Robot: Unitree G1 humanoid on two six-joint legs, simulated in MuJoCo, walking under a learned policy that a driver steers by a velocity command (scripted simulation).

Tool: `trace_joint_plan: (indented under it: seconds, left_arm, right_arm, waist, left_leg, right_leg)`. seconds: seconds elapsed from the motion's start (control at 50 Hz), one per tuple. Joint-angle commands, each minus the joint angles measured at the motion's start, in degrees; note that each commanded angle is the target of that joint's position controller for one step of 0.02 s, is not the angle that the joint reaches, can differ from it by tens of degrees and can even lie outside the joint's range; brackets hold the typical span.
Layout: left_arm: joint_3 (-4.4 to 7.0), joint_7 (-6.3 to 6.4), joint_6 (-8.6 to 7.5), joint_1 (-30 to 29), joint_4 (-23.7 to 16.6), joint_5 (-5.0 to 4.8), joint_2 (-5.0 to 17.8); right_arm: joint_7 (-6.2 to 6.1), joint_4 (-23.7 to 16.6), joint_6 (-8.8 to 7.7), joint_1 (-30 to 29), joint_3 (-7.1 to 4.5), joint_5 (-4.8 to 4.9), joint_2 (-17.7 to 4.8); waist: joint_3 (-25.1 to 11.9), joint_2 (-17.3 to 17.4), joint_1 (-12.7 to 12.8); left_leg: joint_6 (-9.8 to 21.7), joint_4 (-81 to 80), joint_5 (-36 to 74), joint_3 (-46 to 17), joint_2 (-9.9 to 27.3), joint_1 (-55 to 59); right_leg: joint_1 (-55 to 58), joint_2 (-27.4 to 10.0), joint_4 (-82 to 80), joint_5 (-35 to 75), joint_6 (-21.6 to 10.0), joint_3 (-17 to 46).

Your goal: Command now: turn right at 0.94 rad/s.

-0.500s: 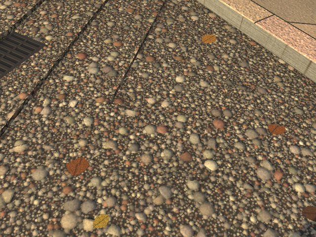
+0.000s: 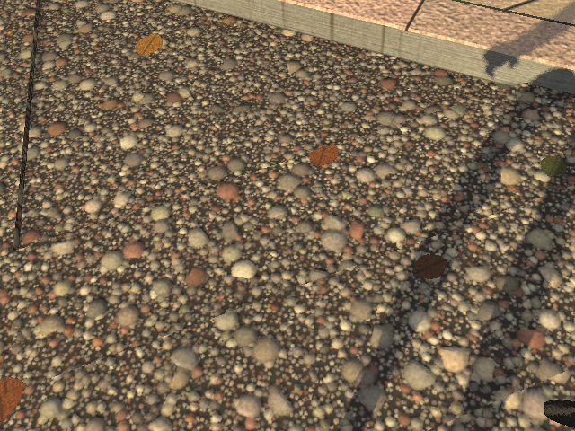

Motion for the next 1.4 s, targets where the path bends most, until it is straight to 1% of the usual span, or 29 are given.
trace_joint_plan:
  seconds: [0.02, 0.18, 0.24, 0.3, 0.36, 0.38, 0.4, 0.42, 0.44, 0.46, 0.54, 0.66, 0.7, 0.74, 0.76, 0.78, 0.8, 0.84, 0.88, 0.98, 1.06, 1.16, 1.22, 1.24, 1.26, 1.28, 1.3, 1.36, 1.4]
  left_arm:
    - [3.03, 0.93, -0.47, -2.46, -4.91, -0.14, 10.44]
    - [-2.25, -0.84, -1.51, -3.84, -2.19, 2.44, 0.71]
    - [-1.18, -1.11, -3.21, 4.27, -1.59, 4.00, 3.55]
    - [-0.43, -0.99, -5.44, -2.55, -3.24, -0.06, 3.88]
    - [0.10, -1.39, -8.13, 4.10, -1.15, 0.95, 2.15]
    - [1.32, -1.20, -8.71, 12.92, 2.06, 1.85, 5.51]
    - [2.68, -1.33, -8.89, 14.66, 3.82, 1.42, 8.51]
    - [2.12, -1.16, -8.78, 12.22, 3.59, 1.22, 5.94]
    - [0.75, -0.91, -7.69, 12.51, 3.21, 6.11, 4.80]
    - [0.57, -0.96, -7.39, 12.93, 4.30, 5.97, 3.75]
    - [-0.02, -1.32, -8.16, 13.22, 7.36, 4.00, 4.42]
    - [-0.46, -0.93, -9.26, 13.17, 11.07, 2.96, 6.84]
    - [-0.03, -0.43, -8.18, 14.78, 12.15, 3.11, 10.23]
    - [0.20, -0.32, -7.24, 13.29, 11.32, 3.89, 11.92]
    - [-1.11, -1.47, -7.28, 14.19, 10.92, 5.13, 5.71]
    - [-2.47, -2.19, -8.18, 14.45, 3.83, 3.46, 2.30]
    - [-1.80, -2.18, -9.23, 2.99, 0.89, 3.43, 7.65]
    - [-2.93, -1.78, -9.57, 5.59, 3.83, 2.86, 6.23]
    - [-3.48, -2.47, -7.16, 11.17, 7.22, 4.30, 4.94]
    - [-4.47, -4.30, -5.15, -2.49, 4.81, 2.41, 1.11]
    - [-4.60, -5.86, -6.91, -5.81, 5.91, 0.77, -0.43]
    - [-3.49, -5.72, -6.19, -1.37, 9.97, 2.72, 3.43]
    - [0.19, -3.84, -4.97, 32.22, 18.95, 1.84, 10.02]
    - [0.43, -3.04, -3.85, 32.54, 21.50, 1.00, 9.11]
    - [0.24, -3.06, -4.67, 25.26, 18.68, 2.99, 11.06]
    - [0.95, -2.32, -4.72, 22.73, 16.58, 3.06, 10.99]
    - [0.12, -2.18, -4.41, 18.55, 16.05, 2.49, 5.83]
    - [-0.61, -1.76, -6.36, 13.26, 15.55, 2.22, 6.10]
    - [0.05, -1.99, -7.58, 10.22, 15.02, 1.74, 9.19]
  right_arm:
    - [0.20, -3.55, -0.77, -1.37, -0.31, 0.25, -2.63]
    - [2.97, -1.47, -1.37, 3.00, 1.69, 0.86, -0.54]
    - [2.62, -2.68, -1.47, 2.86, 0.15, 1.12, -8.67]
    - [2.80, -0.57, -1.70, 11.72, -0.37, 2.56, -8.65]
    - [2.00, -4.24, -2.19, 4.36, 0.03, 3.26, -6.42]
    - [1.71, -7.42, -2.48, -1.25, 0.83, 3.71, -3.11]
    - [1.79, -9.28, -3.25, -2.19, 1.88, 4.66, -0.06]
    - [1.94, -9.17, -3.88, -0.08, 1.40, 4.10, -3.04]
    - [3.56, -7.79, -1.82, -2.06, 0.24, -2.04, -5.12]
    - [4.73, -8.26, -0.77, -2.09, 0.15, -2.49, -4.49]
    - [8.21, -8.85, 0.64, -2.42, 1.37, -1.23, -2.66]
    - [9.17, -9.53, 0.38, -6.86, 3.20, -1.90, -1.72]
    - [7.62, -7.31, 0.32, 0.81, 2.29, -1.83, -3.94]
    - [5.36, -0.12, -0.03, 23.94, -0.54, -1.80, -9.49]
    - [3.71, 2.03, 0.29, 24.00, -1.73, -1.14, -13.44]
    - [3.67, -0.50, 0.96, 21.73, -2.77, -1.30, -20.83]
    - [3.51, -0.15, 1.29, 24.93, -3.03, -0.35, -19.20]
    - [2.44, 1.94, -0.21, 19.95, -1.08, -0.84, -12.50]
    - [2.39, 1.42, -2.18, 14.66, 1.02, -0.95, -8.06]
    - [3.96, 5.61, -5.98, 18.22, 2.16, 0.45, -5.28]
    - [2.92, 8.20, -8.22, 21.60, 2.93, 1.20, -5.16]
    - [-0.59, 9.93, -6.76, 21.94, 2.45, -0.37, -9.25]
    - [-2.19, 7.60, -3.75, 9.33, 0.74, -2.69, -13.20]
    - [-0.47, 4.51, -5.31, 3.25, 3.15, -3.07, -3.79]
    - [0.34, -0.12, -6.25, 10.57, 5.60, -0.27, 2.32]
    - [0.91, -2.44, -7.45, 11.20, 6.12, 0.06, -1.35]
    - [1.58, -0.98, -8.31, 7.27, 5.94, -1.72, -5.04]
    - [2.32, -1.54, -5.23, 6.76, 6.51, -4.48, -4.83]
    - [2.54, -3.80, -4.17, 2.19, 7.36, -3.47, -3.93]
  waist:
    - [-9.22, -7.96, -0.59]
    - [-9.28, -9.75, -0.45]
    - [-7.45, 1.27, 5.64]
    - [2.30, 11.61, 1.23]
    - [-0.48, 9.73, 6.94]
    - [-1.62, 4.07, 10.85]
    - [-1.84, -8.62, 9.96]
    - [0.32, -7.40, 7.54]
    - [1.06, -3.34, 8.00]
    - [2.16, -2.46, 7.19]
    - [3.07, -7.35, 5.01]
    - [5.03, -6.35, 3.07]
    - [-0.45, -7.93, -2.20]
    - [-12.44, -6.50, -13.66]
    - [-12.46, 1.43, -9.83]
    - [-21.12, 13.18, -5.41]
    - [-19.43, 3.36, -10.79]
    - [-5.84, -2.87, -3.71]
    - [-1.92, -3.15, 1.82]
    - [8.48, 0.46, -0.37]
    - [5.17, -0.25, -1.40]
    - [-0.31, 3.03, 2.62]
    - [-8.41, 2.83, 21.87]
    - [-5.55, -15.30, 17.82]
    - [-11.13, -17.58, 6.39]
    - [-17.41, -10.85, 7.61]
    - [-7.38, 6.01, 5.06]
    - [4.04, 8.44, -3.08]
    - [8.70, 5.13, -3.87]
  left_leg:
    - [-0.57, -7.53, 2.70, -0.83, -2.52, -1.05]
    - [2.95, -26.66, 8.36, 4.33, 2.02, 20.74]
    - [9.85, -29.91, 8.28, -4.96, 5.06, 23.97]
    - [19.43, -46.80, -37.21, -28.64, 12.44, 13.34]
    - [13.31, -41.58, -23.16, -21.26, 5.34, -1.04]
    - [7.43, -30.41, -14.21, -10.58, -1.44, -13.78]
    - [6.26, -13.59, -6.34, -2.64, -2.71, -21.05]
    - [6.84, -4.15, -7.72, -2.61, 2.84, -25.77]
    - [7.41, -2.10, -7.03, 2.39, 1.15, -25.23]
    - [7.74, 0.59, -4.99, 2.17, 2.90, -25.59]
    - [8.33, 4.77, 2.38, 4.31, 4.86, -20.90]
    - [11.87, -19.74, 14.67, 15.15, 0.82, 2.87]
    - [14.67, -19.52, 8.03, 17.63, -4.32, 13.03]
    - [18.42, -19.95, 3.52, 13.38, -6.63, 44.11]
    - [19.19, -19.34, -4.97, 0.94, 1.69, 55.07]
    - [28.58, -33.00, -14.09, -35.57, 16.30, 66.75]
    - [28.18, -41.52, -15.23, -41.07, 15.87, 65.19]
    - [23.08, -43.24, -3.25, -26.59, 14.47, 44.62]
    - [21.30, -44.53, 7.49, -17.07, 10.91, 27.51]
    - [14.14, -53.63, 22.03, 1.81, 3.28, 17.65]
    - [8.80, -55.27, 39.69, 11.06, 4.14, 27.85]
    - [3.54, -41.46, 79.05, 15.25, 8.27, 45.35]
    - [3.05, 14.91, 75.58, 16.28, 5.76, 31.77]
    - [3.77, 39.73, -2.86, 13.19, -6.17, 5.09]
    - [2.08, 48.43, -16.64, 2.92, -6.06, -15.10]
    - [2.72, 45.72, -13.53, -4.56, -3.62, -20.96]
    - [5.54, 33.40, -5.11, -3.04, 0.12, -16.67]
    - [2.96, 15.80, -3.56, -1.16, 4.69, -3.84]
    - [0.54, -1.87, 1.39, 4.12, 5.15, 7.08]
  right_leg:
    - [9.55, -10.94, -5.03, 13.87, -8.23, 16.31]
    - [2.69, -11.82, -0.64, 16.52, -6.52, 10.80]
    - [0.10, -1.86, 3.30, -18.99, -0.82, 3.48]
    - [-3.23, -0.17, 10.99, -18.49, 0.96, -4.79]
    - [21.05, -3.81, -2.67, -12.27, -2.61, -0.39]
    - [34.46, -10.39, -9.03, -16.98, -4.41, 6.27]
    - [37.98, -21.96, -15.72, -23.85, -7.91, 22.15]
    - [35.83, -26.57, -14.83, -23.04, -10.08, 25.41]
    - [33.29, -26.53, -16.19, -20.81, -9.01, 22.05]
    - [32.85, -24.46, -15.97, -16.78, -7.42, 16.80]
    - [27.25, -19.50, -18.86, -1.06, -3.63, 0.42]
    - [20.36, -15.97, -18.26, 30.84, 1.16, -17.98]
    - [23.76, -17.70, -2.92, 59.69, 1.09, -19.67]
    - [8.98, -18.16, 28.98, 58.89, 1.48, -19.42]
    - [-8.27, -10.68, 48.79, -0.39, 2.42, -17.14]
    - [-27.47, -2.71, 67.25, -19.91, 5.32, -10.08]
    - [-34.47, -3.97, 65.36, -10.97, 4.75, -2.32]
    - [-28.12, -10.40, 54.57, -3.95, 3.41, -4.12]
    - [-16.30, -13.25, 48.24, -4.99, 3.23, -3.81]
    - [-16.57, -12.47, 24.05, 11.30, 2.18, -7.73]
    - [-11.81, -6.50, 8.88, 33.46, -2.20, -10.27]
    - [-3.56, 3.31, 3.21, 26.81, -4.23, -17.46]
    - [23.44, -0.26, 0.99, 12.95, -12.50, -8.92]
    - [36.21, -3.92, 9.08, 16.45, -13.59, -3.21]
    - [46.44, -12.91, 8.95, 19.69, -23.12, 22.44]
    - [49.41, -21.36, -6.61, -7.33, -28.33, 41.08]
    - [33.97, -17.43, -14.20, -14.27, -21.98, 37.37]
    - [4.91, -11.22, -17.37, -5.91, -18.04, 27.60]
    - [-9.78, -5.39, -18.62, 17.41, -16.46, 17.64]
Next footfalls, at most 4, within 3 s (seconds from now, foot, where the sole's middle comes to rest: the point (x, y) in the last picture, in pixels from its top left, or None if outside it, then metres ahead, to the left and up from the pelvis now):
0.20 left None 0.12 0.15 -0.78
0.76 left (216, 428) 0.43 0.25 -0.81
1.22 right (187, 262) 0.89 0.38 -0.84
1.60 left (134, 171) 1.27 0.60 -0.88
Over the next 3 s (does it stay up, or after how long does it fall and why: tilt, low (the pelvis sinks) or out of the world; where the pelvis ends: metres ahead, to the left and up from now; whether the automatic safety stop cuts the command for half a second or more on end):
stays up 1.48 0.17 -0.11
